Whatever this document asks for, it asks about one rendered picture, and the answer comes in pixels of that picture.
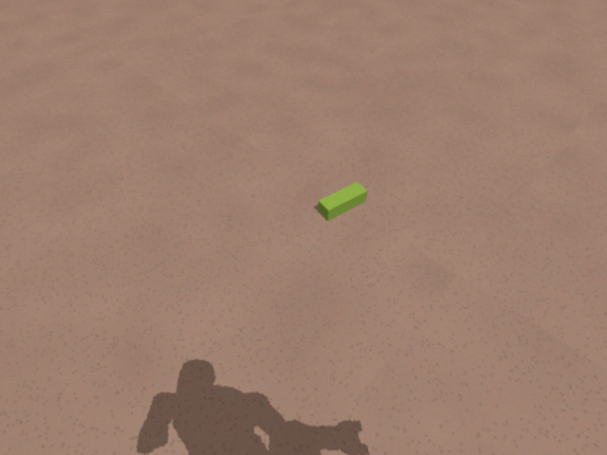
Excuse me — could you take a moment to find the carton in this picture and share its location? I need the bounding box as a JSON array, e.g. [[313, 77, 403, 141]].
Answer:
[[318, 182, 367, 221]]

